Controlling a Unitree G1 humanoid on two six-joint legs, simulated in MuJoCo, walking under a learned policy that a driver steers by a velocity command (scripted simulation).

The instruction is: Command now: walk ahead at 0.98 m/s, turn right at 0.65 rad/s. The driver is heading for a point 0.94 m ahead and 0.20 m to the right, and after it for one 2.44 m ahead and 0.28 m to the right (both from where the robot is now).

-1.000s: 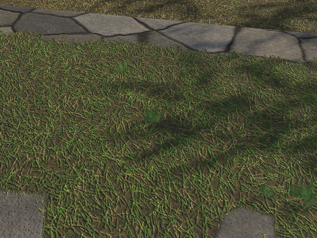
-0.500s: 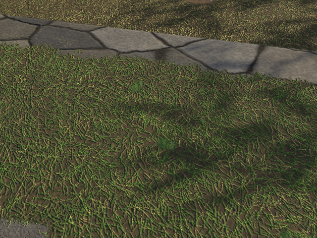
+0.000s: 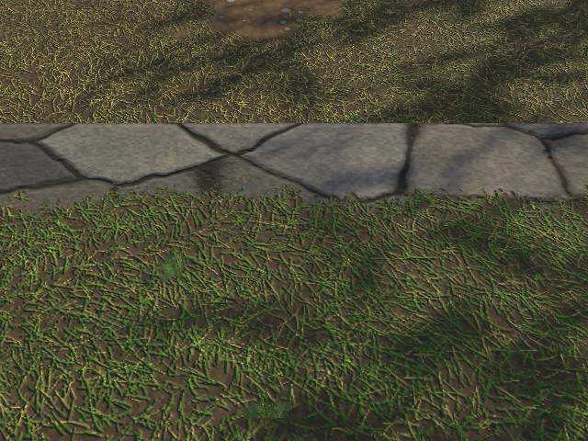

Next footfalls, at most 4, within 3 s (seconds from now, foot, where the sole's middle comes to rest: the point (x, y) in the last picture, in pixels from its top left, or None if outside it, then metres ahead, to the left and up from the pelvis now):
0.14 right None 0.32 -0.03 -0.77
0.56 left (286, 329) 0.78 0.02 -0.77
1.00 right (433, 259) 0.98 -0.39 -0.77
1.46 left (403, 149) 1.43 -0.39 -0.77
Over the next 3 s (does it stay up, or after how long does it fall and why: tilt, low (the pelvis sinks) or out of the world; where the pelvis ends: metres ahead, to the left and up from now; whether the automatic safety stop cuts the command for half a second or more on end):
stays up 2.49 -0.21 -0.14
